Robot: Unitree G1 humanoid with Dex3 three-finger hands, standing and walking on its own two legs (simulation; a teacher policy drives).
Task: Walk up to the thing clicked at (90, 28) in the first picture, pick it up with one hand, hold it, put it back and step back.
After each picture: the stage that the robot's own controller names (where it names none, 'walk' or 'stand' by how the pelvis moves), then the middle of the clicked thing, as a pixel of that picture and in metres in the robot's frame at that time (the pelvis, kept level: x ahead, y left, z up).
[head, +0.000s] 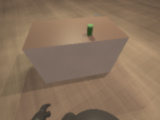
stand; (89, 30) +0.92 +0.07 +0.03
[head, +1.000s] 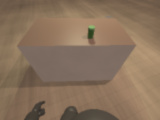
walk; (90, 32) +0.82 +0.08 +0.06
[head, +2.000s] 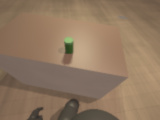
walk; (69, 45) +0.49 +0.24 +0.07
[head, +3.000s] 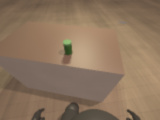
stand; (67, 47) +0.53 +0.23 +0.07
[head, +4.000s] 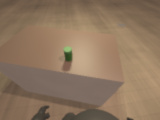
stand; (68, 54) +0.49 +0.22 +0.03
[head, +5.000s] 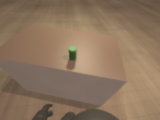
stand; (72, 53) +0.51 +0.20 +0.03
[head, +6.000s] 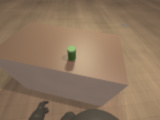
stand; (71, 53) +0.49 +0.18 +0.04
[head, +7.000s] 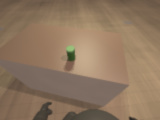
stand; (71, 53) +0.50 +0.17 +0.04
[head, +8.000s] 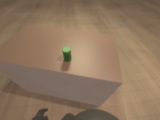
stand; (67, 54) +0.49 +0.22 +0.03
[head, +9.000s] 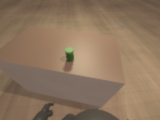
stand; (69, 54) +0.50 +0.21 +0.03
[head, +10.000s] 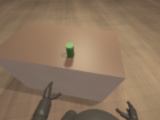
rise first; (70, 50) +0.52 +0.22 +0.03
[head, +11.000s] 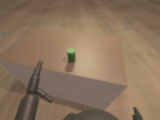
go down; (71, 55) +0.49 +0.22 +0.03
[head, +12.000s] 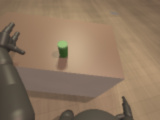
go down; (63, 49) +0.48 +0.20 +0.05
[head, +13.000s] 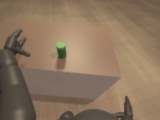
approach; (61, 50) +0.50 +0.21 +0.05
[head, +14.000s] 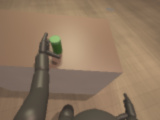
close in; (56, 45) +0.49 +0.22 +0.09
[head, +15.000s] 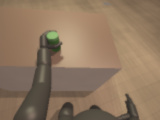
lift; (54, 42) +0.50 +0.22 +0.09
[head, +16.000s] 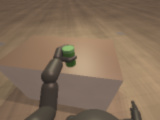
lift; (69, 56) +0.34 +0.15 +0.21
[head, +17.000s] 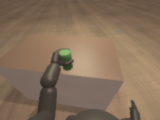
hold; (66, 60) +0.34 +0.17 +0.18
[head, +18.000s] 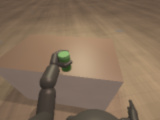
hold; (65, 61) +0.33 +0.18 +0.16
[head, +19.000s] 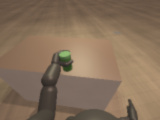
hold; (66, 61) +0.34 +0.17 +0.16
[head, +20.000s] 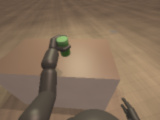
crouch; (64, 46) +0.41 +0.19 +0.24
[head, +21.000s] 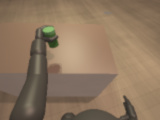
lower; (51, 37) +0.50 +0.23 +0.17
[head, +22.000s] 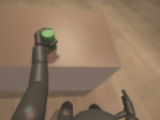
lower; (50, 40) +0.51 +0.24 +0.10
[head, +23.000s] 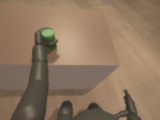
lower; (50, 40) +0.51 +0.23 +0.10
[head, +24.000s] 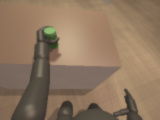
lower; (51, 38) +0.52 +0.23 +0.10
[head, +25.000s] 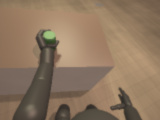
rest; (50, 41) +0.52 +0.21 +0.09
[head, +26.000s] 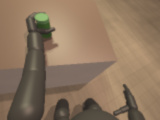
open; (44, 26) +0.57 +0.21 +0.11
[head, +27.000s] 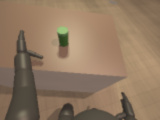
sink last; (63, 37) +0.53 +0.20 +0.08
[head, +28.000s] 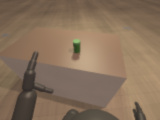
stand; (76, 46) +0.60 +0.21 +0.07
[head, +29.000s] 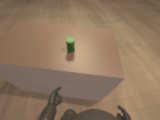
stand; (70, 45) +0.56 +0.20 +0.05
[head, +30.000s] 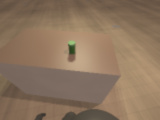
stand; (72, 47) +0.60 +0.22 +0.04
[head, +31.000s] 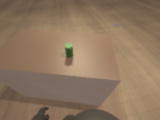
stand; (69, 50) +0.56 +0.22 +0.03
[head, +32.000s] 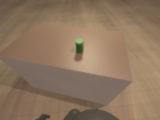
stand; (79, 46) +0.59 +0.15 +0.05
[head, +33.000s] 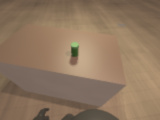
stand; (74, 49) +0.56 +0.17 +0.03
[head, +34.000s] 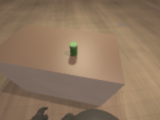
stand; (73, 49) +0.56 +0.18 +0.03
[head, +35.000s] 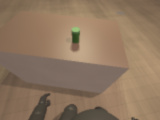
walk; (75, 35) +0.63 +0.15 +0.07
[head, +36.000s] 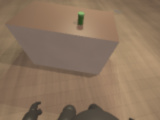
walk; (80, 18) +0.95 +0.20 +0.04
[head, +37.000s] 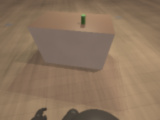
stand; (83, 19) +1.19 +0.22 +0.05
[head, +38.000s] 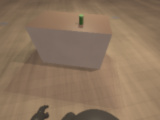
stand; (81, 19) +1.20 +0.22 +0.03
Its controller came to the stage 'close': yes
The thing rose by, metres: 0.22
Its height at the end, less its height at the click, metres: +0.00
